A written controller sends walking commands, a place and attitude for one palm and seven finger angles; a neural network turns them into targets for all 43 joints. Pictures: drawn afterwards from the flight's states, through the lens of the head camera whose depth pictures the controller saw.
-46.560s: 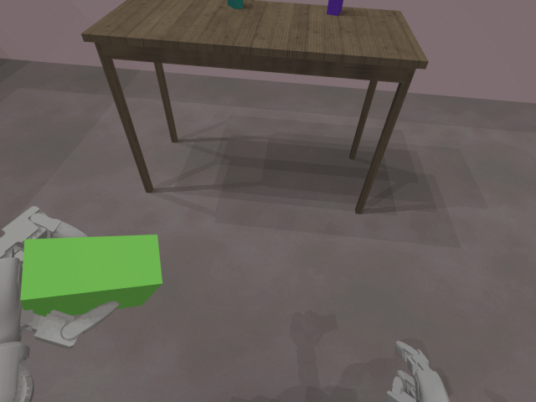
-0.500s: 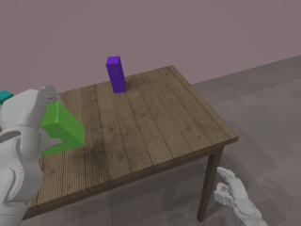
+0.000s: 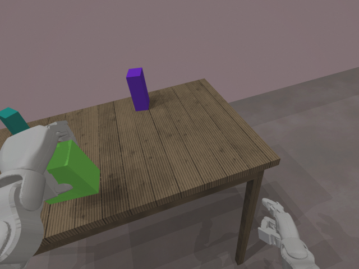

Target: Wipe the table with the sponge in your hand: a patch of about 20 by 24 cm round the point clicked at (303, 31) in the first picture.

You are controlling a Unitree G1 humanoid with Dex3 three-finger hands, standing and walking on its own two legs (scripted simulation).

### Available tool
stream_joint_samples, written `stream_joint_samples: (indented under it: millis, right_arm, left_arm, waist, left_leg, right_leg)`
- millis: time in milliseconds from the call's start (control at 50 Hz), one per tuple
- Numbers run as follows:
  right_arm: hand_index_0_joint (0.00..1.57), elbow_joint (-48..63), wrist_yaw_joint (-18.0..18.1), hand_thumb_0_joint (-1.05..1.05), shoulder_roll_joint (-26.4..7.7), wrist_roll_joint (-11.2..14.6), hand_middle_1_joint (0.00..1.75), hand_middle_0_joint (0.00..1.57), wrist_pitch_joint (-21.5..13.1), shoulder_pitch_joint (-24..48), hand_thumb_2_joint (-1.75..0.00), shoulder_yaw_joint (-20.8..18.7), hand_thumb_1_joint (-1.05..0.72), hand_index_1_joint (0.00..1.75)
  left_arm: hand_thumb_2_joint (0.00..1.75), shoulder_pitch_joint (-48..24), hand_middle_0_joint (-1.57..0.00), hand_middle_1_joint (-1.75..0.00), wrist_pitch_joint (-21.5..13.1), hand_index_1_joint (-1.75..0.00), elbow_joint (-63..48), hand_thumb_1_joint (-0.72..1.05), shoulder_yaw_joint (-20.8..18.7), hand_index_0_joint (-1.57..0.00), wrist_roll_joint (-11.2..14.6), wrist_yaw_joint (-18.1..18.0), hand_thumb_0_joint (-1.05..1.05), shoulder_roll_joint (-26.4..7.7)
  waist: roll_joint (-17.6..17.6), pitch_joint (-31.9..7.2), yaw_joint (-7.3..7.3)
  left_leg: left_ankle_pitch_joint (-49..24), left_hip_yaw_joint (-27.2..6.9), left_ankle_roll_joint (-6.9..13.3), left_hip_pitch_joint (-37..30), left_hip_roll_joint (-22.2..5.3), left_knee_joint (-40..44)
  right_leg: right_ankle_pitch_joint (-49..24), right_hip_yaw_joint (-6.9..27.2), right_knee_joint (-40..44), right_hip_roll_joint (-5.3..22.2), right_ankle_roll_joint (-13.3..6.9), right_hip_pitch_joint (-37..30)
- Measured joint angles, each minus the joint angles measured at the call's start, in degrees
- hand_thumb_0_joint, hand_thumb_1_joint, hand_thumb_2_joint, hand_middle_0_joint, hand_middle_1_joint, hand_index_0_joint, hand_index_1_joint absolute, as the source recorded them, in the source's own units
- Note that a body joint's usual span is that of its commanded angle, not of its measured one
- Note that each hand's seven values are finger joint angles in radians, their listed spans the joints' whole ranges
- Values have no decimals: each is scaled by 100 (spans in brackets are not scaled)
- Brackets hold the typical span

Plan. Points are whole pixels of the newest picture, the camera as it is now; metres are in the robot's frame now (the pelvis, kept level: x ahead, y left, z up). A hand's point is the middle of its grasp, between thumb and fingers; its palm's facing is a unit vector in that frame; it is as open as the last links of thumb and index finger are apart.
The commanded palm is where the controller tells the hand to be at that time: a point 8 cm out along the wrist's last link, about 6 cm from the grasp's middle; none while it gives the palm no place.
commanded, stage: bring the sponge back beside the body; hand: left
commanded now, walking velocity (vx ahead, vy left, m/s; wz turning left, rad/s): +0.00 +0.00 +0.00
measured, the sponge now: (65, 178) +0.22 +0.29 +0.14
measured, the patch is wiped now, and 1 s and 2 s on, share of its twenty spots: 1.00 1.00 1.00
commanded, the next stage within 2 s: step back with the hand held close in 0.66 s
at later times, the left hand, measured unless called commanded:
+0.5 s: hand (43, 175) +0.19 +0.29 +0.19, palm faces +0.25 -0.13 -0.96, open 10.0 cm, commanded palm +0.14 +0.29 +0.27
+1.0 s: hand (62, 159) +0.22 +0.26 +0.21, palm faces +0.36 -0.83 -0.42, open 10.0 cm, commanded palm +0.16 +0.31 +0.25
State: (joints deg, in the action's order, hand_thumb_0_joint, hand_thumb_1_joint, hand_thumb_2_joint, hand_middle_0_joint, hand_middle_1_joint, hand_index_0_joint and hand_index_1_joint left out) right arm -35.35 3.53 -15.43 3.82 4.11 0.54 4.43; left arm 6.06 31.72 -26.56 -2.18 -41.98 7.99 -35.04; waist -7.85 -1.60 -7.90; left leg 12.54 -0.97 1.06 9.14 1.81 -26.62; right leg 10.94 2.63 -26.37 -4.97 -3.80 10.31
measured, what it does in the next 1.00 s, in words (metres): stands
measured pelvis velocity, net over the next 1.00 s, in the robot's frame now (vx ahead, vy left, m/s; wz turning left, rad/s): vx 0.00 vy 0.02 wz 0.01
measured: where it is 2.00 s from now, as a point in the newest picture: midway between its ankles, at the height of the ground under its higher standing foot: outside the picture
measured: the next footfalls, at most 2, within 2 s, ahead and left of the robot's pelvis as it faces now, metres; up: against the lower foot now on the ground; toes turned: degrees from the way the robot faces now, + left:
right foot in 1.72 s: -0.05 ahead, -0.11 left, +0.00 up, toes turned -3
left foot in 1.94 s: -0.11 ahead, +0.16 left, +0.00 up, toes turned +1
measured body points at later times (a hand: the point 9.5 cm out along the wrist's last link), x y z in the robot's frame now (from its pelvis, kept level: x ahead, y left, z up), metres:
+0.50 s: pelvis +0.00 +0.01 +0.00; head -0.04 -0.04 +0.44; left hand +0.18 +0.29 +0.24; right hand +0.27 -0.17 -0.06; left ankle +0.03 +0.11 -0.74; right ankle +0.04 -0.08 -0.74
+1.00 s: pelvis +0.00 +0.02 -0.01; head +0.00 +0.04 +0.44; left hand +0.20 +0.30 +0.23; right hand +0.20 -0.19 -0.07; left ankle +0.03 +0.11 -0.74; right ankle +0.04 -0.08 -0.74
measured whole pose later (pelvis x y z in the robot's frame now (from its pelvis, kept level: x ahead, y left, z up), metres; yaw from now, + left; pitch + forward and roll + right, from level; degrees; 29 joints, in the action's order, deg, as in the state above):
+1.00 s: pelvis +0.00 +0.02 -0.01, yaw +1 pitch -1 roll -1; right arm -29.5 3.5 -13.0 1.4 1.8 -9.7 4.9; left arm 19.7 3.6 -38.5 -19.6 3.4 -4.8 -27.5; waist 0.8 -0.1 -1.8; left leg 14.8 -1.5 2.7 16.7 2.4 -32.4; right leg 11.9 2.0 -28.8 -4.6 -1.9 16.1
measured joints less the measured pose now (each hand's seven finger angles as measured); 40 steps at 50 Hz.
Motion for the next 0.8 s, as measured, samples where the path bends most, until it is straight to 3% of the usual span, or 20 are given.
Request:
stream_joint_samples:
  millis: [200,340,580,800]
  right_arm:
    - [20,-91,37,2,-79,-60,30,20,-57,-113,-90,-116,-91,29]
    - [20,-45,38,2,-6,-42,30,20,-85,-85,-90,-91,-91,29]
    - [20,-73,54,1,36,-59,30,20,-124,-83,-90,-40,-91,29]
    - [20,-33,28,1,39,-28,30,20,-108,-39,-90,-12,-91,29]
  left_arm:
    - [105,339,-73,-132,-234,-135,-326,-51,-16,-77,-42,-149,0,-189]
    - [105,471,-72,-132,-237,-135,-313,-51,-260,-77,60,-192,0,-91]
    - [105,468,-73,-132,-296,-135,-420,-51,-93,-77,19,-246,-1,-158]
    - [105,486,-72,-132,-195,-135,-459,-51,-141,-77,55,-243,-1,10]
  waist:
    - [31,63,-143]
    - [37,52,-76]
    - [86,106,-156]
    - [76,111,-93]
  left_leg:
    - [62,-8,11,-62,-2,-106]
    - [44,-1,39,-40,17,-93]
    - [38,23,101,-148,62,-39]
    - [-15,37,157,-142,112,56]
  right_leg:
    - [37,-8,-49,-6,7,-91]
    - [11,3,-18,14,45,-78]
    - [5,36,47,58,97,-193]
    - [-35,60,128,110,156,-185]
